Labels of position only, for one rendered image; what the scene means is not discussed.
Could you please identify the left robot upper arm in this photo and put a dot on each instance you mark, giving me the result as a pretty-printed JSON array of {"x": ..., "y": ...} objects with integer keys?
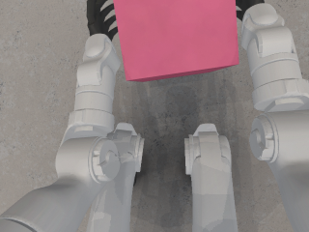
[{"x": 84, "y": 165}]

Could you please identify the right robot shin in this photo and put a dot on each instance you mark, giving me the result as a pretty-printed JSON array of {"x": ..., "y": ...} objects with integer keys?
[{"x": 223, "y": 141}]

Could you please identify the robot shin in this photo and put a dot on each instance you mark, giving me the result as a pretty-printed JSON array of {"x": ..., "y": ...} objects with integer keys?
[
  {"x": 123, "y": 127},
  {"x": 223, "y": 141}
]

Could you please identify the left robot shin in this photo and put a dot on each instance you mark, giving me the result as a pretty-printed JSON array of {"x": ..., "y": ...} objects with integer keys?
[{"x": 123, "y": 127}]

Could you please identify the robot left forearm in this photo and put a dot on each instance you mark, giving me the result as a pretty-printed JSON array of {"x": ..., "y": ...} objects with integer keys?
[{"x": 94, "y": 93}]

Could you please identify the robot right forearm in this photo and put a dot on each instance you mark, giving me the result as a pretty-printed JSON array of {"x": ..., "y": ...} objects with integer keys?
[{"x": 273, "y": 62}]

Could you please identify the carton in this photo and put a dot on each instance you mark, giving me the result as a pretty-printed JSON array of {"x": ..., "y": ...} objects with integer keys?
[{"x": 162, "y": 39}]

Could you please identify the robot left hand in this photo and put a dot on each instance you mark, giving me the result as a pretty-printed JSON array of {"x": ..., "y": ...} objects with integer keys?
[{"x": 96, "y": 18}]

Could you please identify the right robot upper arm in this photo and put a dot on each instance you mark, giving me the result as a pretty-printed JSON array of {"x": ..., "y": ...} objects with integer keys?
[{"x": 281, "y": 139}]

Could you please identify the robot right hand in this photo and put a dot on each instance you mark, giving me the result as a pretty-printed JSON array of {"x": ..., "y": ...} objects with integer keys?
[{"x": 244, "y": 5}]

